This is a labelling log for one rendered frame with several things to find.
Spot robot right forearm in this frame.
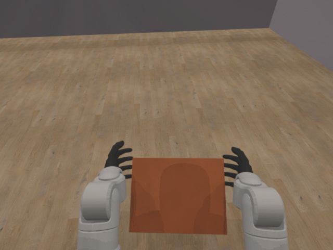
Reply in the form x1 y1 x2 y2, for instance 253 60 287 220
233 172 289 250

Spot robot left hand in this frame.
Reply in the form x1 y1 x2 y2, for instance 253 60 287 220
105 141 133 179

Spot robot left forearm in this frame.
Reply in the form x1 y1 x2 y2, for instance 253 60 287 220
77 166 127 250

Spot carton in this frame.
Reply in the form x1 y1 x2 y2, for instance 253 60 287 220
129 158 227 235

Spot robot right hand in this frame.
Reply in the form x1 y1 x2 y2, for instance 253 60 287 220
223 147 253 187

